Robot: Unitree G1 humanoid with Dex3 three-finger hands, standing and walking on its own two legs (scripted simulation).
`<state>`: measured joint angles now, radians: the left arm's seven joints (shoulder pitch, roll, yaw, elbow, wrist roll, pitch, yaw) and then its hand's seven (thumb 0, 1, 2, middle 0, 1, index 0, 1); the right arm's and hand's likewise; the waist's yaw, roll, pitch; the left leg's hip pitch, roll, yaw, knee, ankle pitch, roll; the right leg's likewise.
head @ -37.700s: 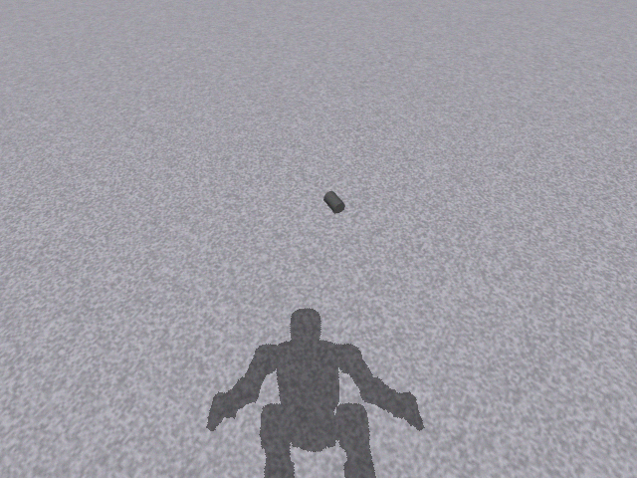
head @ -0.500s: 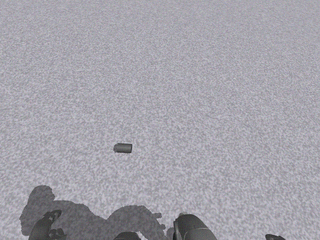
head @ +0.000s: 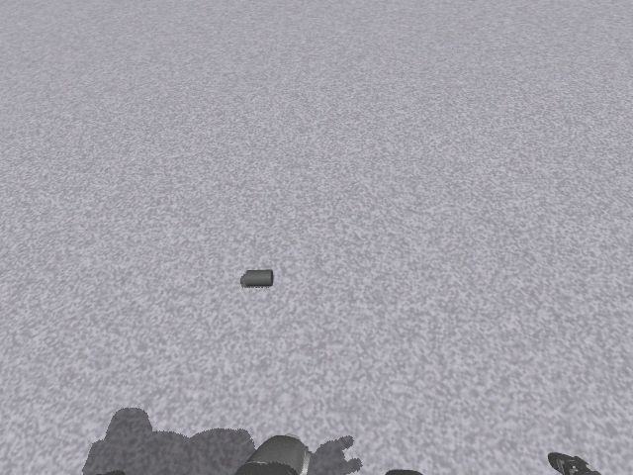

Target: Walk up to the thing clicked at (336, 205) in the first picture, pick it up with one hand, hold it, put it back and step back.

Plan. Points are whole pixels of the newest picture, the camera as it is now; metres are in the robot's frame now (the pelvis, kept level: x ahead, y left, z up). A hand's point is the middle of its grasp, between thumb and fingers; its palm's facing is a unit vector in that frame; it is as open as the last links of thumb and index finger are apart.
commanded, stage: step back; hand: left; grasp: from above
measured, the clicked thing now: (259, 278) +0.81 +0.29 -0.74
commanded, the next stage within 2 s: stand in 1.68 s
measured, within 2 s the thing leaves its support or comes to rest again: neither
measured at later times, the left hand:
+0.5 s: hand out of the picture -0.09 +0.25 -0.16, palm faces +0.00 -0.93 -0.38, open 7.4 cm
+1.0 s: hand out of the picture -0.21 +0.25 -0.14, palm faces +0.08 -0.91 -0.40, open 7.4 cm
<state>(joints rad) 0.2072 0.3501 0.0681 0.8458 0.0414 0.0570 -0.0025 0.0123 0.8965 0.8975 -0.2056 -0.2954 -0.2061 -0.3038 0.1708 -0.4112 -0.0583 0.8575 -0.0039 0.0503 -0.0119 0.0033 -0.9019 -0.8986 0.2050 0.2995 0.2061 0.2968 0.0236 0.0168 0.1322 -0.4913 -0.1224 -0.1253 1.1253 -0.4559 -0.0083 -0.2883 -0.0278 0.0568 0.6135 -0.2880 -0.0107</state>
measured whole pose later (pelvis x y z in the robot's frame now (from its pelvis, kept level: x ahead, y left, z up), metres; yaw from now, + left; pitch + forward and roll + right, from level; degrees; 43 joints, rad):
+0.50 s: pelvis -0.18 -0.03 -0.01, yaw +0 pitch -2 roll +0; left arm 0.17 0.41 0.08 0.84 0.02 0.06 0.00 0.01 0.90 0.90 -0.20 -0.29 -0.20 -0.30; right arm 0.11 -0.39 -0.04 0.81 -0.04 0.01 -0.02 0.00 -0.90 -0.90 0.21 0.30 0.21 0.30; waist 0.03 -0.04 0.17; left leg -0.40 0.05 0.00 0.63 -0.20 0.00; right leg -0.28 0.02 0.10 0.84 -0.50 0.02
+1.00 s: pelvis -0.25 -0.04 +0.00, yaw +5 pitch -3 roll +1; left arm 0.23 0.41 0.07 0.95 0.03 0.02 -0.02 0.01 0.90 0.90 -0.20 -0.29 -0.20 -0.30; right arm 0.30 -0.34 -0.05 0.98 -0.05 -0.03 0.02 0.01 -0.90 -0.90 0.21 0.30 0.21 0.30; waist 0.00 -0.02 0.06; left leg -0.18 -0.03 -0.04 0.51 -0.30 0.03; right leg -0.37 -0.03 0.01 0.86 -0.47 -0.03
